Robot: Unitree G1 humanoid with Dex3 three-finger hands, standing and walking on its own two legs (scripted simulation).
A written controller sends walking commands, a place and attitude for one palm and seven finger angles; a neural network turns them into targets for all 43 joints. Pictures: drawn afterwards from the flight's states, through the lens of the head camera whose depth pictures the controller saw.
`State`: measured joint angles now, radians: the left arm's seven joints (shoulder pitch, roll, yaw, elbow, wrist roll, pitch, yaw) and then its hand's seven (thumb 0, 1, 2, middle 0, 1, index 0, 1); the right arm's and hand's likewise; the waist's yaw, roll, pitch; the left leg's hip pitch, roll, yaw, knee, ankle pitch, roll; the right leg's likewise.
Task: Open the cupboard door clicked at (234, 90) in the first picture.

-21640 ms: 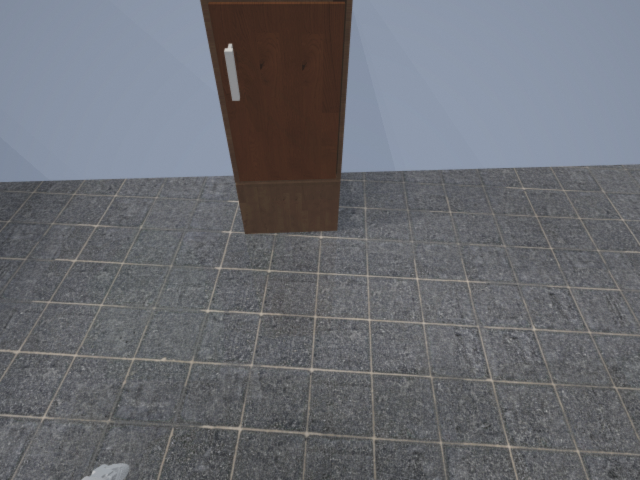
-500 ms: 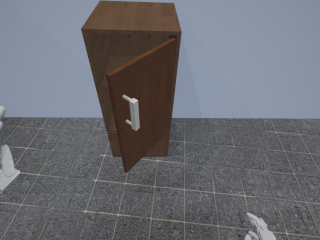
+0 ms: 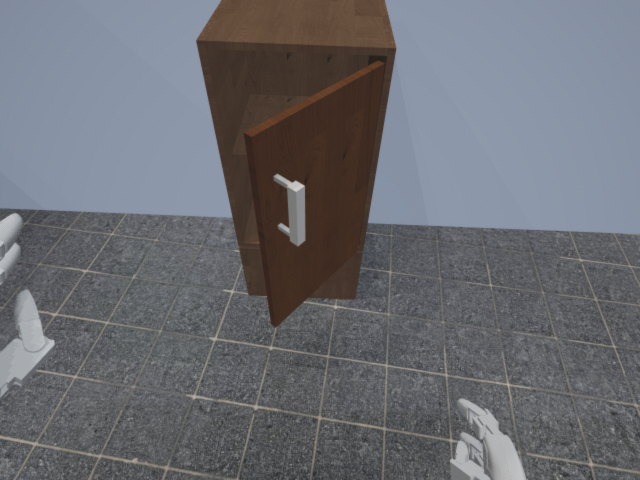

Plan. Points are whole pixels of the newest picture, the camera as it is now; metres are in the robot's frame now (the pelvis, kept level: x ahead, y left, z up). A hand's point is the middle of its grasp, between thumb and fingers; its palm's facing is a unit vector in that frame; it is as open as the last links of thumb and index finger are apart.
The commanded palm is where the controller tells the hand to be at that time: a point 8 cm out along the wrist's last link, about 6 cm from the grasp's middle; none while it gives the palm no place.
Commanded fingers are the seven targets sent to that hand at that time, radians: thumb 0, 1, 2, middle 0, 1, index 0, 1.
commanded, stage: let the arm hang, fingers relaxed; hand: left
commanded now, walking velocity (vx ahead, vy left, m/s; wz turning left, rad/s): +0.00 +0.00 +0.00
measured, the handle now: (288, 210) +0.58 +0.09 -0.03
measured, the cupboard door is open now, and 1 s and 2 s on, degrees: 51 51 51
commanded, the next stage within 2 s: look to check the result in 1.20 s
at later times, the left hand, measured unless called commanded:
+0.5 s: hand out of the picture -0.05 +0.18 -0.18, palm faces +0.05 -0.99 -0.15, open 7.0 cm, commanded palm none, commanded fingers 0.00 0.90 0.90 -0.20 -0.30 -0.20 -0.30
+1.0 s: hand out of the picture -0.02 +0.17 -0.18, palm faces +0.08 -0.98 -0.16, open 7.3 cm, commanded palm none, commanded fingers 0.00 0.90 0.90 -0.20 -0.30 -0.20 -0.30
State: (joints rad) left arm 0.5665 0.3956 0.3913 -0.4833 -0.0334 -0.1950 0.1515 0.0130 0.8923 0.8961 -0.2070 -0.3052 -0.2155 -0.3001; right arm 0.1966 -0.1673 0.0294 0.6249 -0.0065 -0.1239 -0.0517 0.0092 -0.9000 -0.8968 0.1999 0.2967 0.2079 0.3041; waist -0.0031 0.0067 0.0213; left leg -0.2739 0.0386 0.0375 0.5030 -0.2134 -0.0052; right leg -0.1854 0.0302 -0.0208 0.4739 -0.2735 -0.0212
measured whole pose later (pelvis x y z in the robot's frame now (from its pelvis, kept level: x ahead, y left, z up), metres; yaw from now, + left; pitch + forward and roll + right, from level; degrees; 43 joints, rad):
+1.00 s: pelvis -0.01 +0.01 +0.00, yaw +3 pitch -2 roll +0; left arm 0.29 0.11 0.01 1.12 0.02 0.01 0.04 0.00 0.92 0.90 -0.19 -0.30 -0.20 -0.30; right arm 0.30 -0.10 0.00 1.14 -0.03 0.02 -0.03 0.01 -0.92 -0.90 0.20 0.30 0.20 0.30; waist -0.01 0.01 0.03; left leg -0.26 -0.01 0.01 0.47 -0.17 0.02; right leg -0.18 -0.02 -0.05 0.48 -0.27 -0.01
